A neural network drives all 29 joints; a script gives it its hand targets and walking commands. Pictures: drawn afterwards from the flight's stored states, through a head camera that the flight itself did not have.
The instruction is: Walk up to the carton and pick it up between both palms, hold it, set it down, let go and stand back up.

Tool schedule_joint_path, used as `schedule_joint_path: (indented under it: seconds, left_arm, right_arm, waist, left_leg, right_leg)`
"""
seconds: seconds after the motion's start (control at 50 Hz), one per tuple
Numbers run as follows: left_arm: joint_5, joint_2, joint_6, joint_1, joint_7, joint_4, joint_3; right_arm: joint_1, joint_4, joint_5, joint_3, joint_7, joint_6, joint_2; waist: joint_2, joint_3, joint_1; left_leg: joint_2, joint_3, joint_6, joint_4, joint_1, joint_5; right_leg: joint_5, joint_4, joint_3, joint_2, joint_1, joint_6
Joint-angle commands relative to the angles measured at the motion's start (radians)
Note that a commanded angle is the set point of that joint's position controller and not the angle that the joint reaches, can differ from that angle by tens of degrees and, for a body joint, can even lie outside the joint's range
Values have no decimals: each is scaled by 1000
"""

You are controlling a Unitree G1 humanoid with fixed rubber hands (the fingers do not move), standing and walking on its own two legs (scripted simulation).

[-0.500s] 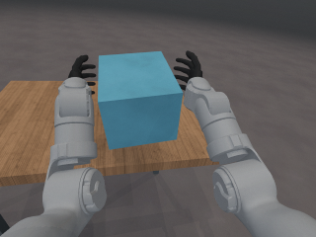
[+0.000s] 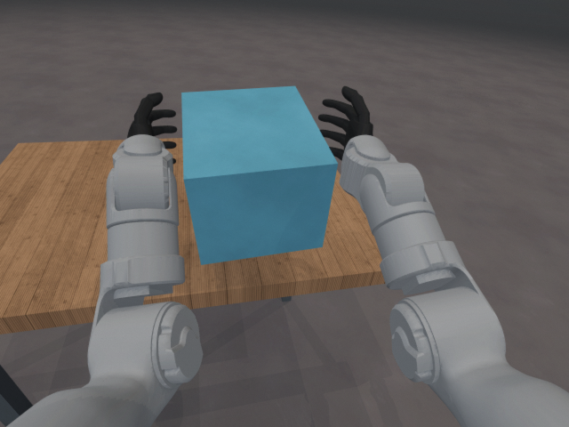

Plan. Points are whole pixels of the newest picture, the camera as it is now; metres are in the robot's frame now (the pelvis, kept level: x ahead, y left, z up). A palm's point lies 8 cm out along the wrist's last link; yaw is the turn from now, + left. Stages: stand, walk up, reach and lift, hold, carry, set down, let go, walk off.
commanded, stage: hold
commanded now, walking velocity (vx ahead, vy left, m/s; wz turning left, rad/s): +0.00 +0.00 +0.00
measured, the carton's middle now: (251, 169) +0.44 +0.02 +0.20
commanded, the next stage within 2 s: set down in 1.62 s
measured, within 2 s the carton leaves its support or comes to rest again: neither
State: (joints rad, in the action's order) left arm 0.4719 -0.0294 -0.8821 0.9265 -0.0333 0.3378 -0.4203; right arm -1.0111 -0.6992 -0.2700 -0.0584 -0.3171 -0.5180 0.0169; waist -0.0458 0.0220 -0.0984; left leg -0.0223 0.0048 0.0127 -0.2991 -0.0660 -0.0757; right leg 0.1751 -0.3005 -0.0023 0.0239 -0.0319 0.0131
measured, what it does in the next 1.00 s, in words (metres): stands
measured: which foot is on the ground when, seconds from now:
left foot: down 0.00-1.00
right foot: down 0.00-1.00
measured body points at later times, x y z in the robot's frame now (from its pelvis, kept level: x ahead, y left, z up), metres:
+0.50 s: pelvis +0.01 +0.01 +0.00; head -0.07 +0.03 +0.44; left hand +0.39 +0.16 +0.27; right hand +0.38 -0.11 +0.28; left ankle +0.07 +0.13 -0.75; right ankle +0.01 -0.11 -0.75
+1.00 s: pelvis +0.01 +0.00 +0.00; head -0.07 +0.03 +0.44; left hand +0.39 +0.17 +0.26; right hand +0.39 -0.10 +0.28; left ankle +0.07 +0.13 -0.75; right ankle +0.01 -0.11 -0.75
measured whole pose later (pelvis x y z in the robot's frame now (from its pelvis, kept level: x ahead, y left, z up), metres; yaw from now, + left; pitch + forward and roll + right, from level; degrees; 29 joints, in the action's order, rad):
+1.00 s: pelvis +0.01 +0.00 +0.00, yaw +2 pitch -10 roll -1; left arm 0.47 0.00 -0.88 0.89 0.01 0.33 -0.40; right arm -0.99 -0.69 -0.28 -0.05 -0.35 -0.51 -0.01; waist -0.08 0.03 -0.12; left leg -0.02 0.03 0.02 -0.32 -0.04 -0.10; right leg 0.19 -0.28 -0.03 0.02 -0.08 0.02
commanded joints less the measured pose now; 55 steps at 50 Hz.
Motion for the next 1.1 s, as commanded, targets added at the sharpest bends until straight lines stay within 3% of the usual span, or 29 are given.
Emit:
schedule_joint_path:
  seconds: [0.0, 0.12, 0.26, 0.38, 0.54, 0.62, 0.76, 0.96, 1.08]
  left_arm:
    - [-243, -489, 101, 746, 216, -63, 352]
    - [-241, -486, 104, 733, 246, -62, 366]
    - [-257, -528, 95, 723, 262, -151, 431]
    - [-252, -545, 70, 695, 253, -193, 446]
    - [-231, -522, 70, 708, 235, -130, 388]
    - [-242, -512, 85, 733, 221, -108, 377]
    - [-238, -490, 99, 729, 230, -71, 360]
    - [-252, -521, 97, 726, 257, -145, 421]
    - [-251, -539, 77, 698, 249, -187, 440]
  right_arm:
    - [-765, 216, -116, 250, 151, 52, -543]
    - [-719, 205, -119, 230, 125, 46, -520]
    - [-679, 259, -153, 247, 109, 31, -509]
    - [-683, 303, -177, 277, 114, 19, -493]
    - [-745, 271, -139, 265, 148, 32, -502]
    - [-771, 258, -126, 262, 156, 47, -529]
    - [-737, 216, -115, 246, 140, 53, -531]
    - [-685, 253, -144, 248, 114, 38, -514]
    - [-687, 300, -168, 279, 115, 29, -503]
  waist:
    - [28, 412, 8]
    - [70, 383, -33]
    - [131, 377, -67]
    - [134, 364, -49]
    - [61, 353, 3]
    - [37, 393, 10]
    - [45, 394, -10]
    - [116, 377, -59]
    - [123, 376, -46]
  left_leg:
    - [61, -45, -25, 7, 200, -3]
    - [69, -41, -2, -8, 215, 37]
    - [60, -28, 42, -25, 225, 150]
    - [45, -24, 50, -19, 211, 187]
    - [34, -39, 4, 35, 152, 43]
    - [45, -42, -13, 25, 175, 15]
    - [63, -45, -15, 3, 210, 21]
    - [61, -32, 32, -19, 223, 125]
    - [49, -27, 42, -21, 221, 175]
  right_leg:
    - [-52, 82, -35, 22, 65, -75]
    - [-125, 79, -38, 16, 39, -84]
    - [-209, 50, -55, 34, -11, -80]
    - [-181, 39, -64, 55, -24, -68]
    - [-63, 51, -57, 54, -2, -60]
    - [-49, 64, -48, 40, 34, -65]
    - [-85, 80, -39, 21, 49, -79]
    - [-185, 55, -54, 31, 0, -81]
    - [-184, 43, -63, 49, -18, -72]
